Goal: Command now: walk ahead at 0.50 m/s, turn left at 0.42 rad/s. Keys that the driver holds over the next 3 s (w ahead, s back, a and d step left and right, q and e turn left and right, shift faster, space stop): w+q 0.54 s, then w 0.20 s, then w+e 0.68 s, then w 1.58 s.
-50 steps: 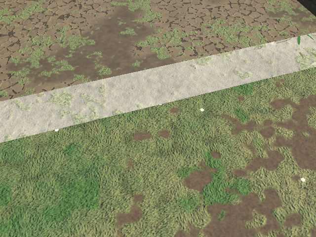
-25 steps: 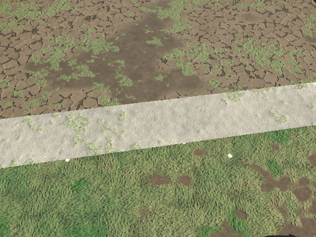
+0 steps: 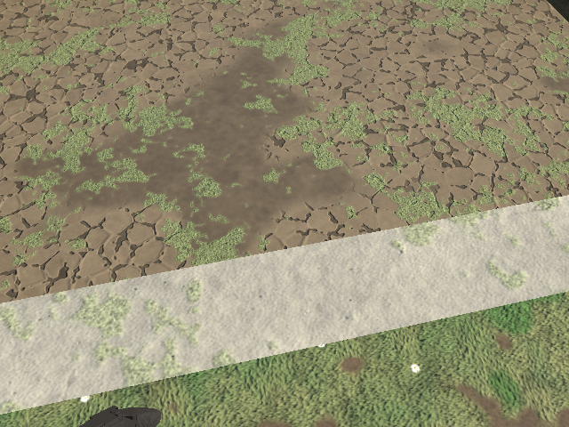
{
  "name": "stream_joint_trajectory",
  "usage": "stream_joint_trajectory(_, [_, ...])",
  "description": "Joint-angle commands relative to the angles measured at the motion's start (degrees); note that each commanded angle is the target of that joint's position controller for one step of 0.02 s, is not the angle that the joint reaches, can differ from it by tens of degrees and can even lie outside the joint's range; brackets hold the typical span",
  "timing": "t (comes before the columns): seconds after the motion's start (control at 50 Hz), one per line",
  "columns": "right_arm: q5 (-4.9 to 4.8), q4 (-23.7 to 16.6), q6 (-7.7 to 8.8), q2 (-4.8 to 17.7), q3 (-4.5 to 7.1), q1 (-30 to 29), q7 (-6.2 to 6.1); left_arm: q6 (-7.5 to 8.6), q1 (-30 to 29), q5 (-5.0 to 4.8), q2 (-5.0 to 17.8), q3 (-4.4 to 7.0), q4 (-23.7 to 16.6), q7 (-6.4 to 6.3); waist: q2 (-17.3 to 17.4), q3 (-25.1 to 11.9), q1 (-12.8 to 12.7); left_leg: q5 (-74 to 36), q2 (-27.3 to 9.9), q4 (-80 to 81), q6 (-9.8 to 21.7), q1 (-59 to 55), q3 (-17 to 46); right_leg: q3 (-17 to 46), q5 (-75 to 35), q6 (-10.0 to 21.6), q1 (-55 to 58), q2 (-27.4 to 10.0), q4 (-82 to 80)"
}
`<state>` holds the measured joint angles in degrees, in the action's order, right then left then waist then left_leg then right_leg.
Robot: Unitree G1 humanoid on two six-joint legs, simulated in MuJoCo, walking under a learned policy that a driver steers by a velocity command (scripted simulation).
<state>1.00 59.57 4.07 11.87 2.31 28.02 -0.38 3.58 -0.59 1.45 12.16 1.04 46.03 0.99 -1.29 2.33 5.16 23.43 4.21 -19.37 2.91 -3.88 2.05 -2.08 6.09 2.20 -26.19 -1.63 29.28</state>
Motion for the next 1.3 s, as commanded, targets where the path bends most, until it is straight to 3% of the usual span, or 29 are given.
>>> stream_joint_trajectory(0.02, [-1.79, -6.26, 0.84, 5.16, 1.01, -2.53, 0.11, 1.86, 26.09, 2.19, 15.67, 4.80, 2.40, -2.20, -6.24, -17.01, -13.16, -22.21, -4.32, -35.79, 3.40, 23.15, 0.93, 19.51, 10.79, 5.73, 38.91, -16.83, -5.70])
stream_joint_trajectory(0.04, [-2.26, -6.85, 0.42, 3.29, 0.98, 2.52, -0.15, 0.93, 24.39, 1.81, 18.42, 5.45, 2.01, -1.76, -15.54, -20.24, -9.89, 8.79, 1.70, -47.27, 2.97, 36.67, -0.43, 39.82, 12.62, 10.22, 43.41, -26.01, -13.24])
stream_joint_trajectory(0.06, [-0.62, -5.72, -0.48, 7.67, 2.11, 0.11, -0.37, 0.25, 19.45, 0.62, 12.81, 4.38, 1.25, -1.59, -6.73, -12.74, -7.86, 4.46, -3.11, -51.75, 3.65, 39.20, 2.47, 36.00, 19.02, 9.43, 35.72, -23.27, -14.22])
stream_joint_trajectory(0.08, [-0.24, -5.97, -0.64, 7.23, 2.28, -3.29, 0.20, 0.38, 15.05, 0.13, 8.18, 3.22, 0.58, -1.44, -2.11, -5.39, -6.87, -0.88, -5.33, -50.50, 3.45, 39.12, 2.41, 26.91, 18.29, 8.02, 27.55, -20.42, -15.78])
stream_joint_trajectory(0.14, [0.84, -6.53, -2.23, 4.58, 2.25, -5.55, 1.56, 1.40, 13.58, -0.05, 4.95, 2.36, 1.82, -1.73, -4.57, -0.63, -4.32, -6.49, -8.49, -46.66, 1.88, 35.25, 1.04, 10.99, 4.82, 4.90, 17.95, -14.54, -19.38])
stream_joint_trajectory(0.24, [0.91, -10.21, -3.81, 3.46, 2.00, -13.61, 3.00, 3.14, 18.54, -0.52, 5.76, 2.83, 4.25, -1.52, -3.31, 0.38, -4.21, -14.86, -9.74, -43.67, 0.59, 41.97, -0.39, 1.12, -6.49, 5.78, 19.76, -14.07, -21.19])
stream_joint_trajectory(0.3, [0.48, -12.37, -3.70, 2.67, 1.54, -19.10, 3.65, 2.65, 20.58, -0.01, 4.37, 2.30, 5.19, -1.45, -2.71, 1.81, -4.89, -21.03, -9.30, -34.18, -0.09, 42.67, -2.35, -4.86, -12.03, 5.37, 21.02, -12.08, -19.97])
stream_joint_trajectory(0.4, [1.06, -16.59, -4.10, 2.27, 0.38, -26.79, 3.94, 1.21, 24.80, -0.44, 7.80, 2.91, 6.35, -2.08, -3.45, 3.55, -7.15, -20.97, -7.17, -22.01, 1.99, 36.58, -8.42, -10.11, -19.44, 4.95, 22.43, -14.01, -15.66])
stream_joint_trajectory(0.46, [1.44, -17.28, -4.15, 4.02, 1.05, -24.93, 3.21, 0.40, 25.25, -0.34, 10.92, 3.76, 6.48, -2.41, -4.27, 1.61, -5.88, -11.31, -3.58, -19.94, 4.68, 31.65, -10.86, -12.33, -35.97, 4.34, 27.24, -15.05, -6.67])
stream_joint_trajectory(0.5, [1.29, -15.04, -3.56, 5.45, 2.26, -14.74, 2.08, -0.85, 24.57, -0.48, 11.93, 4.06, 6.34, -2.67, -3.18, -4.43, -1.35, -9.80, 0.71, -16.31, 7.26, 18.93, -11.57, -13.51, -43.48, 3.04, 25.63, -14.78, 9.98])
stream_joint_trajectory(0.52, [1.62, -12.83, -3.02, 8.39, 3.67, -6.25, 1.31, -1.14, 23.66, -0.68, 11.64, 3.91, 5.45, -2.51, 0.08, -9.33, 2.89, -12.58, -0.50, -10.58, 9.43, 6.39, -6.71, -13.79, -32.16, 0.73, 17.81, -13.44, 24.02])
stream_joint_trajectory(0.54, [1.16, -13.58, -2.90, 15.26, 5.24, -5.33, 0.15, -1.45, 25.47, -0.08, 5.40, 2.65, 2.24, -2.33, 11.83, -15.40, -0.07, -16.91, -17.21, -9.26, 14.29, -8.29, 16.30, -13.16, 12.79, -2.14, -0.13, -7.21, 43.25])
stream_joint_trajectory(0.56, [-0.89, -15.60, -3.69, 17.59, 5.51, -3.42, 0.01, -1.54, 22.82, -0.23, 7.98, 3.23, -1.21, -1.97, 12.61, -21.33, 1.65, -21.32, -25.59, 0.15, 21.71, -13.62, 39.72, -2.27, 27.06, -4.60, -12.02, 1.38, 54.28])
stream_joint_trajectory(0.58, [-0.94, -14.49, -4.24, 14.63, 4.75, -4.68, -0.84, -1.44, 17.85, -0.42, 8.78, 3.35, -1.81, -2.29, 2.96, -13.24, 1.41, -21.92, -25.01, 2.50, 20.08, -8.44, 31.02, 1.80, 21.29, -4.44, -16.93, -2.38, 53.94])
stream_joint_trajectory(0.62, [-0.24, -13.76, -3.40, 8.76, 2.93, -9.52, -1.23, -0.82, 18.27, -0.58, 6.57, 2.77, -0.58, -2.42, 0.90, -3.20, -3.49, -26.45, -19.17, 3.33, 15.08, 5.90, 18.44, 2.14, 15.69, -3.53, -12.88, -5.73, 46.43])
stream_joint_trajectory(0.66, [-0.10, -14.11, -2.24, 5.48, 1.61, -11.91, -1.12, -2.87, 22.35, 0.64, 6.26, 2.81, 1.22, -1.95, 2.48, -2.79, -7.10, -32.57, -14.37, 4.64, 11.55, 12.71, 11.20, 2.66, 13.27, -3.99, -5.36, -6.78, 40.19])
stream_joint_trajectory(0.74, [-0.73, -12.69, -1.16, 7.50, 1.90, -6.77, -0.80, -4.89, 19.95, 0.07, 5.14, 2.73, 0.67, -0.99, 2.98, -1.96, -6.73, -33.55, -11.29, 6.44, 10.52, 12.64, 7.45, 1.41, 7.75, -4.90, -6.54, -6.02, 33.90])
stream_joint_trajectory(0.86, [-0.59, -11.29, -0.02, 8.27, 1.84, -0.13, -0.57, -5.36, 11.04, -0.83, 5.63, 2.81, -3.33, -2.20, 3.47, 3.18, -3.50, -29.40, -14.83, 9.08, 7.57, 6.13, 6.96, 7.02, -0.34, -2.89, -17.64, -2.85, 24.97])
stream_joint_trajectory(1.0, [-0.74, -10.56, -0.24, 6.48, 0.65, 2.02, -1.77, -4.56, 6.77, 0.57, 3.58, 1.70, -6.93, -1.33, 3.68, 3.79, -2.53, -47.33, -16.27, 2.26, 5.18, 1.24, -2.22, 0.80, -3.93, 2.89, -16.78, 0.11, 15.34])
stream_joint_trajectory(1.06, [-0.10, -11.29, -1.38, 8.12, 0.70, 1.59, -2.65, -3.74, 7.75, 0.11, 3.00, 1.34, -8.24, -0.79, 5.15, 1.54, -2.79, -62.86, -15.51, -5.50, 4.03, 1.70, -6.32, -5.17, 2.05, 5.51, -9.57, 3.17, 10.68])
stream_joint_trajectory(1.1, [-0.09, -12.14, -1.82, 10.65, 1.44, -0.54, -3.33, -3.62, 15.69, -0.57, 4.34, 1.92, -6.60, -1.02, 7.89, -3.82, -6.14, -76.08, -15.83, -16.26, 2.66, 3.59, -7.48, -6.16, 9.67, 7.75, 2.27, 6.74, 9.84])
stream_joint_trajectory(1.12, [-0.24, -13.10, -1.90, 12.28, 1.80, -3.96, -3.30, -3.31, 24.97, -0.87, 5.96, 2.71, -4.32, -1.16, 8.48, -7.61, -11.12, -71.71, -15.33, -26.77, 2.23, 8.33, -7.79, -2.92, 10.04, 9.39, 12.96, 6.69, 7.06])
stream_joint_trajectory(1.14, [-1.80, -14.52, -1.82, 12.07, 1.82, -9.45, -2.93, -2.66, 34.75, -0.88, 9.32, 4.05, -2.33, -1.78, 2.50, -10.58, -18.46, -51.85, -8.94, -50.59, 0.50, 18.61, -12.31, 7.25, 3.83, 13.88, 24.94, 0.59, -3.52])
stream_joint_trajectory(1.16, [-0.97, -18.77, -1.73, 6.43, 0.98, -6.11, -1.84, -3.12, 29.51, -2.43, 14.53, 4.64, -3.62, -1.95, -11.35, -14.66, -9.22, 5.78, 2.51, -70.32, -2.69, 41.22, -7.85, 36.73, -12.37, 19.45, 39.58, -15.59, -5.15])
stream_joint_trajectory(1.18, [-0.28, -21.33, -1.62, 9.36, 1.28, -8.97, -1.64, -3.98, 27.23, -4.01, 15.85, 5.70, -5.06, -2.07, -7.74, -18.30, -12.21, 2.65, 1.13, -74.05, -3.00, 49.71, 2.70, 41.96, -8.98, 24.19, 40.77, -18.33, -8.53])
stream_joint_trajectory(1.22, [-1.55, -23.03, -1.51, 10.00, 1.24, -13.60, -2.13, -5.15, 21.84, -2.03, 10.18, 3.93, -4.77, -3.08, 1.04, -4.92, -7.67, -4.86, -3.88, -68.65, -3.56, 49.29, 2.31, 30.92, -9.95, 19.65, 21.98, -15.72, -9.47])
stream_joint_trajectory(1.24, [-0.63, -23.58, -2.79, 8.61, 0.75, -13.98, -2.44, -4.94, 18.97, -1.48, 7.03, 2.77, -5.22, -3.04, 3.20, -3.65, -4.67, -5.55, -5.53, -62.34, -4.16, 44.97, 2.33, 26.20, -9.43, 16.03, 14.19, -11.84, -9.33])
stream_joint_trajectory(1.26, [0.28, -23.36, -4.28, 7.02, 0.29, -12.19, -1.86, -4.27, 17.08, -1.37, 5.97, 2.21, -6.13, -3.05, 1.59, -2.98, -2.63, -5.46, -5.93, -57.21, -4.91, 40.66, 1.87, 22.49, -9.48, 13.58, 7.89, -8.49, -9.91])
stream_joint_trajectory(1.3, [1.19, -23.89, -6.61, 5.88, 0.11, -12.09, -1.62, -2.73, 16.88, -1.47, 7.55, 2.09, -6.57, -2.43, -1.58, -3.42, -1.44, -7.88, -4.87, -52.20, -5.73, 37.18, -0.13, 19.46, -14.03, 11.94, 3.37, -4.34, -9.71])
